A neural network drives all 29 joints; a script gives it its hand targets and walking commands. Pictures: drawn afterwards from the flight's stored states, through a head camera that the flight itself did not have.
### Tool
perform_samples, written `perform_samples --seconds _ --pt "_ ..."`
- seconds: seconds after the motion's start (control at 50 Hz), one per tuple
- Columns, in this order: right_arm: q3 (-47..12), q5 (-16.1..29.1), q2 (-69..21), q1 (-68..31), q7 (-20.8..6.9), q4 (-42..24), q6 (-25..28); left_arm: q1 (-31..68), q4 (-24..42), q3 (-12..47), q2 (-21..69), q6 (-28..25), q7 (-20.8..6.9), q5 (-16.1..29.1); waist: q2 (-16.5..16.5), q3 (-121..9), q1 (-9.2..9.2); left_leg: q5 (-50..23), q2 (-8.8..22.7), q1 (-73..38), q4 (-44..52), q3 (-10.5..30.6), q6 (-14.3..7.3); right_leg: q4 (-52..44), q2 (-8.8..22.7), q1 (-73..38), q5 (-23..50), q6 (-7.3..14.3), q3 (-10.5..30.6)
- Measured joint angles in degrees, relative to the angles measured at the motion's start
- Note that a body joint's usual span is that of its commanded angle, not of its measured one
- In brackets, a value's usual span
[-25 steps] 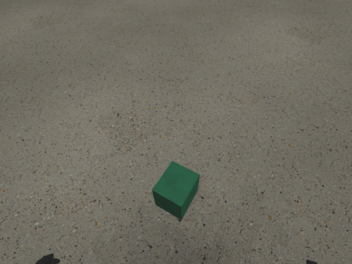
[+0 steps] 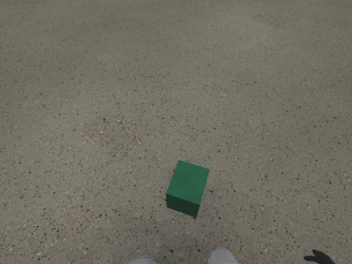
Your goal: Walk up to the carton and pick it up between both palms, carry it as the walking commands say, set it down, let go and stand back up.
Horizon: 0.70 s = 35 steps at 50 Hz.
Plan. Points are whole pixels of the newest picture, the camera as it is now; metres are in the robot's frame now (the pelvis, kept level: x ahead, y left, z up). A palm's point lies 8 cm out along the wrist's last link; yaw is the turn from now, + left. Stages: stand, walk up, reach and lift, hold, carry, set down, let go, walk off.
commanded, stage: walk up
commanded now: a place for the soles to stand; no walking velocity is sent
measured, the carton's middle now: (187, 188) +0.55 -0.09 -0.64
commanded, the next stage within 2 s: none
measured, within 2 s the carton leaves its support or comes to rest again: neither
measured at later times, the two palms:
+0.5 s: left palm out of the picture +0.18 +0.47 -0.06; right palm out of the picture +0.12 -0.21 -0.05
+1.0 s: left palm out of the picture +0.26 +0.48 -0.08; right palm out of the picture +0.05 -0.16 -0.07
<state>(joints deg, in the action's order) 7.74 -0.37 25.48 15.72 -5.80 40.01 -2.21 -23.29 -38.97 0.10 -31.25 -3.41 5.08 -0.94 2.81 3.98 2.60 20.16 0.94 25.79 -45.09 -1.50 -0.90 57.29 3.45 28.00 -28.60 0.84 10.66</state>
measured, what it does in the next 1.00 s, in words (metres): steps to the left, turning right: right foot, then left foot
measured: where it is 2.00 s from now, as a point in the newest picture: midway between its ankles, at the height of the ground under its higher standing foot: outside the picture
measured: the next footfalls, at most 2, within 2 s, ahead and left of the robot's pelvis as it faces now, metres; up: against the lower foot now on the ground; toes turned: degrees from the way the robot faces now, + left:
right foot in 0.38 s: +0.12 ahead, -0.03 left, +0.00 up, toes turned -7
left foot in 0.58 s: +0.16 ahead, +0.34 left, +0.00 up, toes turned -17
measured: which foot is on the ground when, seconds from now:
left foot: down 0.00-0.36, up 0.38-0.56, down 0.58-1.00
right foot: up 0.00-0.36, down 0.38-0.56, up 0.58-0.84, down 0.86-1.00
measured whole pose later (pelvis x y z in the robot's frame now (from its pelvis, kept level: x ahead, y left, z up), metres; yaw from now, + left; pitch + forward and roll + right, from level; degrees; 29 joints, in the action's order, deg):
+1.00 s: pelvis +0.08 +0.19 +0.00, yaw -16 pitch -1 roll +0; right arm 6.1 -0.4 24.7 17.7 3.5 39.9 2.2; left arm -17.0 -39.0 -0.4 -29.5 0.5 -1.6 -2.9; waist -2.1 7.6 1.1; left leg 29.7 2.8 22.3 -49.3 -2.4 1.9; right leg 43.9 -1.5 22.8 -20.4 1.5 3.1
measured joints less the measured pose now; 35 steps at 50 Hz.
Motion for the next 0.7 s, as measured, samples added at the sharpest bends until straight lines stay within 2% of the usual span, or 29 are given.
perform_samples --seconds 0.04,0.1,0.2,0.28,0.32,0.34,0.36,0.38,0.4,0.42,0.44,0.46,0.52,0.56,0.58,0.62,0.64,0.7 --pt "0.3 0.0 0.0 0.4 0.6 0.0 0.2 -0.1 0.1 0.0 0.8 0.1 0.0 0.0 -1.0 -0.1 1.41 -1.4 0.0 -2.1 4.2 -1.4 0.0 4.7 -2.3 3.4 2.9 0.0 -2.2" --pt "1.2 0.0 0.0 1.5 1.2 0.0 0.6 -0.1 0.1 -0.1 0.7 0.1 0.0 0.2 -1.2 -0.1 3.01 -4.0 0.0 -5.0 10.0 -1.9 -0.1 5.4 -4.0 5.3 7.3 0.0 -6.9" --pt "0.9 0.0 0.0 2.0 1.3 0.0 0.6 -0.1 0.0 0.0 0.8 0.1 -0.4 0.4 -1.3 -0.2 3.00 -4.0 -0.9 -9.2 14.0 -4.7 -3.3 1.6 -4.7 3.9 11.5 0.0 -10.2" --pt "0.5 0.0 0.0 2.0 1.4 0.0 0.6 -0.1 0.0 0.0 1.2 0.3 -0.8 0.4 -1.1 -0.2 2.98 -3.7 -2.7 -12.6 17.2 -7.2 -3.6 -3.5 -5.1 1.3 11.6 0.0 -10.8" --pt "0.5 0.0 -0.1 2.0 1.6 0.0 0.6 -0.2 0.0 -0.1 1.6 0.4 -0.9 0.4 -0.5 -0.2 2.72 -3.8 -3.4 -13.9 18.5 -8.2 -2.7 -10.3 -5.3 -1.6 10.9 0.0 -12.5" --pt "0.5 0.0 -0.1 2.0 1.8 0.0 0.6 -0.2 0.0 -0.1 1.5 0.4 -0.9 0.4 -0.5 -0.2 2.23 -3.9 -3.7 -13.9 18.0 -8.9 -1.1 -15.8 -5.0 -4.1 10.9 0.3 -13.8" --pt "0.5 0.0 -0.1 1.9 1.9 -0.3 0.6 -0.3 0.0 -0.1 1.2 0.4 -0.9 0.4 -1.1 0.1 1.52 -4.5 -4.1 -12.3 14.1 -9.8 1.4 -22.5 -4.6 -7.5 12.6 2.1 -14.6" --pt "0.0 0.0 -0.1 1.9 2.2 -0.5 0.6 -0.6 -0.1 -0.3 -0.1 0.3 -0.6 0.4 -3.1 0.4 0.56 -2.2 -5.5 -8.6 4.2 -9.6 3.5 -26.7 -3.5 -10.4 18.1 5.2 -12.5" --pt "0.1 0.0 0.2 1.6 2.6 -0.5 0.6 -0.7 -0.2 -0.6 -0.3 0.3 -0.1 0.4 -3.7 0.9 -0.65 1.4 -5.9 -4.3 -8.2 -6.9 4.2 -26.8 -3.0 -11.2 17.4 6.0 -11.0" --pt "0.2 0.0 0.3 1.2 3.0 -0.5 0.6 -0.7 -0.2 -0.6 0.3 0.4 0.2 0.4 -2.9 1.4 -1.43 4.6 -5.5 -1.1 -18.5 -2.4 4.3 -25.0 -3.2 -11.1 15.2 6.0 -10.7" --pt "-0.2 0.0 0.4 0.9 3.2 -0.6 0.6 -0.7 -0.1 -0.5 1.0 0.5 0.3 0.4 -2.6 1.3 -1.81 6.0 -5.0 0.6 -24.2 1.6 4.4 -23.5 -3.1 -11.0 13.4 5.6 -10.3" --pt "-0.6 0.0 0.4 0.7 3.2 -0.8 0.7 -0.7 -0.1 -0.5 1.6 0.5 0.4 0.4 -2.7 1.1 -1.88 6.3 -3.9 1.0 -25.1 4.4 4.4 -22.9 -2.5 -11.2 12.2 5.1 -9.8" --pt "-0.1 0.0 0.5 0.7 2.5 -1.4 0.7 -0.1 -0.1 -0.5 2.4 0.2 0.3 -0.1 -3.3 0.9 -1.57 6.1 -0.1 -2.5 -10.6 7.6 4.0 -22.4 0.0 -10.5 11.5 3.4 -7.3" --pt "0.5 0.0 1.0 0.7 2.8 -1.4 1.3 0.0 -0.1 -0.5 2.4 0.1 -0.4 -0.4 -2.8 1.0 -1.40 5.8 0.8 -6.0 0.0 8.0 3.8 -17.1 1.3 -6.4 10.0 3.2 -5.2" --pt "0.5 0.0 1.5 0.8 3.2 -1.3 1.8 0.1 -0.1 -0.5 2.2 0.2 -0.7 -0.5 -1.5 1.3 -1.27 3.9 1.4 -6.8 3.3 9.5 3.2 -12.4 0.4 -3.6 7.0 3.2 -4.3" --pt "-1.2 0.0 -0.2 0.7 4.2 -1.0 2.4 0.8 -0.2 -0.5 1.0 1.0 -1.2 -0.5 -3.0 3.4 -1.56 4.4 0.4 -5.9 0.4 7.4 3.7 -4.4 -1.7 -0.2 1.9 3.2 -0.7" --pt "-2.0 0.0 -1.0 0.9 4.6 -0.9 2.6 0.9 -0.1 -0.5 0.7 1.4 -1.6 -0.5 -3.7 3.5 -1.55 4.7 0.4 -5.9 0.3 6.4 3.8 -1.5 -2.9 1.2 0.6 3.1 -0.5" --pt "-2.1 0.0 -1.1 1.8 6.3 -0.9 2.8 2.9 -0.1 -0.5 0.6 1.8 -2.9 -0.5 -4.0 3.5 -0.89 4.6 0.9 -5.8 0.9 6.0 3.6 0.2 -4.7 2.1 0.6 2.0 -3.0"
